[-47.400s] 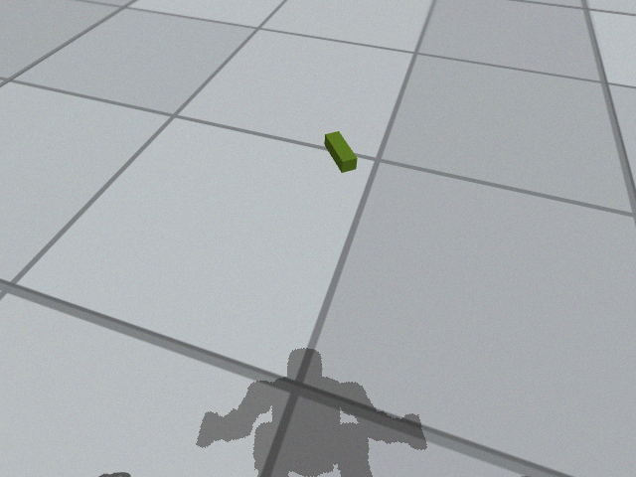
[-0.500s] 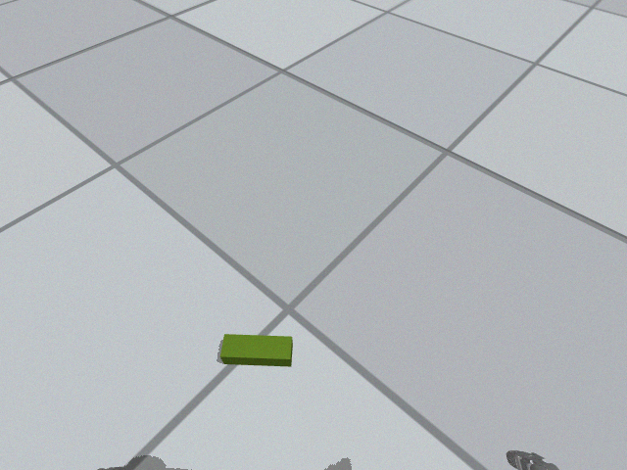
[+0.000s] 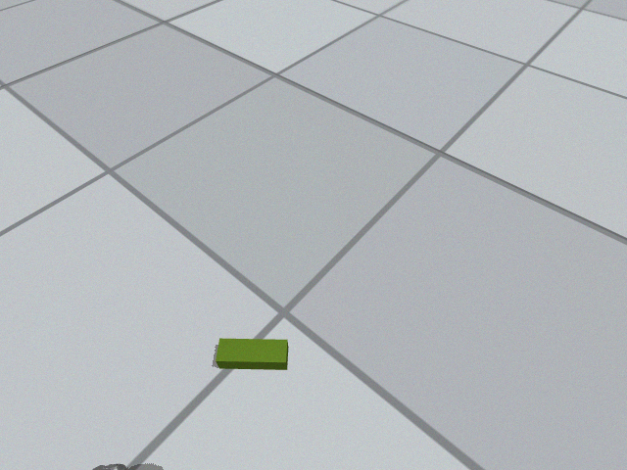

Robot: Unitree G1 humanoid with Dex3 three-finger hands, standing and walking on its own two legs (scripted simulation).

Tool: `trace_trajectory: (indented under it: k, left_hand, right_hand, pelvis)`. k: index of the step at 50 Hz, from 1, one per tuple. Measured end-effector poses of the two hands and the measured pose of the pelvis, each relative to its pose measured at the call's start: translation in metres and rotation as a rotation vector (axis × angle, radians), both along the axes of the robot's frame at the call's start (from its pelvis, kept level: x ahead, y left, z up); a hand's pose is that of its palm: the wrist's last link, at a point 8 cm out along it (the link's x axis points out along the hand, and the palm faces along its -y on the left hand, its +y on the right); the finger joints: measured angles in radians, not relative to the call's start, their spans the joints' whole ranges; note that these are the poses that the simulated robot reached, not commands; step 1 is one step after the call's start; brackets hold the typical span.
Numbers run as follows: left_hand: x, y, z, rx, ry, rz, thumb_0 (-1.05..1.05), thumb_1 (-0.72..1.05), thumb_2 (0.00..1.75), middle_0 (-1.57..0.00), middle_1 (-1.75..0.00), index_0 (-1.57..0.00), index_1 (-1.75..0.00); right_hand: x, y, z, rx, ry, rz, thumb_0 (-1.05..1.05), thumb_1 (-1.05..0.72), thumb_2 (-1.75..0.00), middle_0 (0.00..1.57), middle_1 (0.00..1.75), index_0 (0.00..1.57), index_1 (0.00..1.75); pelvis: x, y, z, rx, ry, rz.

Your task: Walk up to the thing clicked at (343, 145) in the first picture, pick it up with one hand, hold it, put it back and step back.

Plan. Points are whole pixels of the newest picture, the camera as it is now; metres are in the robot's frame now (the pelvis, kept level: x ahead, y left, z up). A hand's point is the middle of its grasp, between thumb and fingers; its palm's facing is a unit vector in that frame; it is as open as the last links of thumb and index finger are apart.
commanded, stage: stand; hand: left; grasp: from above
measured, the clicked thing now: (253, 354) +0.52 +0.20 -0.75
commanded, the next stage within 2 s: rise first in 1.70 s
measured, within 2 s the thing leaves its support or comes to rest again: neither
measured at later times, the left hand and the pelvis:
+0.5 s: hand out of the picture +0.10 +0.25 -0.15, palm faces -0.04 -0.94 -0.35, open 7.4 cm; pelvis +0.01 +0.00 +0.00, yaw +0 degrees
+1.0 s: hand out of the picture +0.09 +0.25 -0.15, palm faces -0.03 -0.94 -0.35, open 7.4 cm; pelvis +0.02 +0.00 +0.00, yaw +0 degrees
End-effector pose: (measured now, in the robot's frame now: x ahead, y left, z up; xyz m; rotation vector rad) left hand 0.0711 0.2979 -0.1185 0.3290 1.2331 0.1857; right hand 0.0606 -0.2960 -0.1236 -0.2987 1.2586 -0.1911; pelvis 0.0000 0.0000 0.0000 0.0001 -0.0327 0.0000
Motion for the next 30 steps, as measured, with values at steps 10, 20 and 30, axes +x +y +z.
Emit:
trace_trajectory:
  k: [10,20,30]
  left_hand:
    - [0.007,-0.002,0.0,-0.001,0.005,-0.004,0.01,0.9,0.9,-0.21,-0.3,-0.2,-0.3]
    - [0.018,-0.004,0.002,0.0,-0.017,-0.009,0.01,0.9,0.9,-0.21,-0.3,-0.2,-0.3]
    - [0.02,-0.005,0.002,0.002,-0.014,-0.006,0.01,0.9,0.9,-0.21,-0.3,-0.2,-0.3]
  right_hand:
    - [0.005,-0.002,0.0,-0.004,0.004,-0.003,0.01,-0.9,-0.9,0.21,0.3,0.2,0.3]
    - [0.019,-0.003,0.002,-0.004,-0.024,0.005,0.01,-0.9,-0.9,0.21,0.3,0.2,0.3]
    - [0.024,-0.004,0.002,-0.006,-0.026,0.01,0.01,-0.9,-0.9,0.21,0.3,0.2,0.3]
  pelvis:
    - [0.006,-0.001,0.0,0.001,0.003,-0.003]
    - [0.011,-0.003,0.0,0.001,0.003,-0.005]
    - [0.014,-0.003,0.001,0.0,0.006,-0.005]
